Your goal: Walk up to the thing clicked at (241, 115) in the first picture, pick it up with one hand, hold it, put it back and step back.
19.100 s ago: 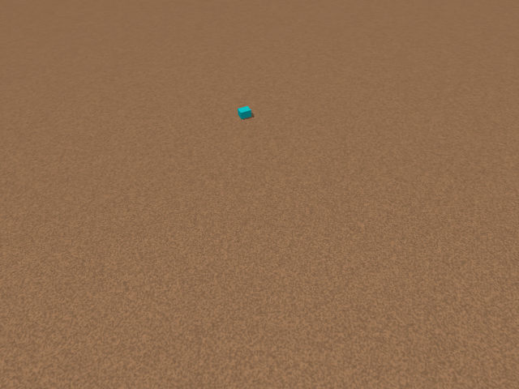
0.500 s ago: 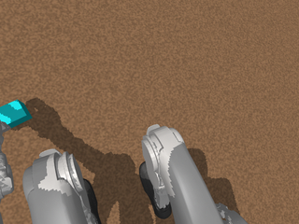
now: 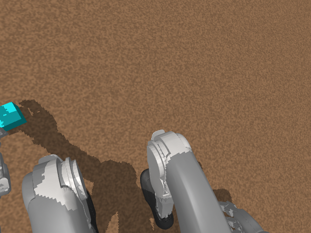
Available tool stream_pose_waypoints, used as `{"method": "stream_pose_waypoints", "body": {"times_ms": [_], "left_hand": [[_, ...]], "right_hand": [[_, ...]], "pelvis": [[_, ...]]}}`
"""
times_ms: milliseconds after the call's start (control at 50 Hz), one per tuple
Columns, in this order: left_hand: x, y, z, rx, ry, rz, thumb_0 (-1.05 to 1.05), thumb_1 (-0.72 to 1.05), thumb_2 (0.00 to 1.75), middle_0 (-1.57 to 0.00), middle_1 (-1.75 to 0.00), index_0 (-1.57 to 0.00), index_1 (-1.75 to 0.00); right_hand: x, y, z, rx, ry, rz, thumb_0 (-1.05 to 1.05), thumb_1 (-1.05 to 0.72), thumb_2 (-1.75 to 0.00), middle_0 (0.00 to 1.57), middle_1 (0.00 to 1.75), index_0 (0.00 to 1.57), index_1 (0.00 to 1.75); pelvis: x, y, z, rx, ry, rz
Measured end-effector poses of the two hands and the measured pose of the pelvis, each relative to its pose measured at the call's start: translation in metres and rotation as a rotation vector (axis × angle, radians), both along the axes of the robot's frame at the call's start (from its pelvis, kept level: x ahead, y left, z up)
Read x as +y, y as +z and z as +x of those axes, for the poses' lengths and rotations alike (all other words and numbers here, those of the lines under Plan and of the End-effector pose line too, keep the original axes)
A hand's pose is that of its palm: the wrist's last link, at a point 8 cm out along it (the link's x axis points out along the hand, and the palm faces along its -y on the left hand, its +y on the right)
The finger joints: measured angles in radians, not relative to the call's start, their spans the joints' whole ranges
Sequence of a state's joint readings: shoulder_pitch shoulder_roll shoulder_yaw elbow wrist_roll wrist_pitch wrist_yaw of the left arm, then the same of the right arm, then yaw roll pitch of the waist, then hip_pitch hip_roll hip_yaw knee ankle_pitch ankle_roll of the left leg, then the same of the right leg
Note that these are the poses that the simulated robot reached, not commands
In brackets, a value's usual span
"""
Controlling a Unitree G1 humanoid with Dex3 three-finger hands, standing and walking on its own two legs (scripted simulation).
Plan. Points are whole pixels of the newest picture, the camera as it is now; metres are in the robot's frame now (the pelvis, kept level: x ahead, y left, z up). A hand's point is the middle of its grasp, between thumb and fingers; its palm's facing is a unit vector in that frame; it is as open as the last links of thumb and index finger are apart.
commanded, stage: rest palm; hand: left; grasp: from above
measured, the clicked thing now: (5, 118) +0.45 +0.33 -0.29
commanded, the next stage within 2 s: close in 1.20 s
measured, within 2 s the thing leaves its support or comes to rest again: neither
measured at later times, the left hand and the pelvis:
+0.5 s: hand (0, 116) +0.45 +0.33 -0.24, palm faces -0.38 -0.24 -0.89, open 12.4 cm; pelvis +0.00 +0.00 -0.01, yaw -3 degrees
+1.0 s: hand (2, 118) +0.44 +0.33 -0.26, palm faces -0.38 -0.23 -0.90, open 12.8 cm; pelvis +0.00 +0.01 -0.01, yaw -4 degrees
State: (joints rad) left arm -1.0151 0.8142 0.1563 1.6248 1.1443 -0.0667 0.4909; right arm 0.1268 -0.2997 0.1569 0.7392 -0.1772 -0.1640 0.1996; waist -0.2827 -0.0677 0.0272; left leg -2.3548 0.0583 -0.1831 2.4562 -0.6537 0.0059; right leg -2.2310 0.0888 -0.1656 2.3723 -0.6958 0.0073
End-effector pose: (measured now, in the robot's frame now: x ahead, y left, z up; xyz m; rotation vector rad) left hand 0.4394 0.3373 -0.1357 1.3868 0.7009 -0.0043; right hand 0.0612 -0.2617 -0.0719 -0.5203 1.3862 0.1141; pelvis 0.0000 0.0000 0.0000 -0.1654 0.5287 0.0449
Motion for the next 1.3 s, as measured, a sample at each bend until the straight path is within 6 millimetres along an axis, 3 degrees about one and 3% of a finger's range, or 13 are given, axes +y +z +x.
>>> {"method": "stream_pose_waypoints", "body": {"times_ms": [160,260,740,1300], "left_hand": [[0.0,-0.028,0.001,0.007,-0.004,-0.011,0.0,-0.29,0.79,-0.38,-0.67,-0.34,-0.72],[-0.004,-0.04,0.007,-0.018,-0.009,-0.017,0.0,-0.28,0.78,-0.38,-0.67,-0.34,-0.72],[-0.001,-0.057,0.006,-0.017,0.015,-0.02,0.0,-0.25,0.75,-0.36,-0.74,-0.35,-0.76],[-0.011,-0.07,0.01,-0.015,0.012,-0.016,0.0,-0.34,0.84,-0.29,-0.83,-0.28,-0.86]], "right_hand": [[0.008,-0.001,-0.031,0.085,-0.004,0.003,0.01,-0.9,-0.89,0.2,0.3,0.2,0.3],[0.015,0.0,-0.039,0.113,0.002,0.017,0.01,-0.9,-0.89,0.2,0.3,0.2,0.3],[0.023,0.012,-0.019,0.057,0.114,0.046,0.01,-0.9,-0.9,0.2,0.3,0.2,0.3],[0.03,0.024,-0.031,0.073,0.142,0.067,0.01,-0.91,-0.9,0.2,0.3,0.2,0.3]], "pelvis": [[0.001,-0.009,0.001,-0.018,-0.011,-0.012],[0.002,-0.011,0.003,-0.025,-0.017,-0.022],[0.006,-0.012,0.003,-0.062,-0.034,-0.062],[0.009,-0.009,-0.002,-0.089,-0.045,-0.083]]}}
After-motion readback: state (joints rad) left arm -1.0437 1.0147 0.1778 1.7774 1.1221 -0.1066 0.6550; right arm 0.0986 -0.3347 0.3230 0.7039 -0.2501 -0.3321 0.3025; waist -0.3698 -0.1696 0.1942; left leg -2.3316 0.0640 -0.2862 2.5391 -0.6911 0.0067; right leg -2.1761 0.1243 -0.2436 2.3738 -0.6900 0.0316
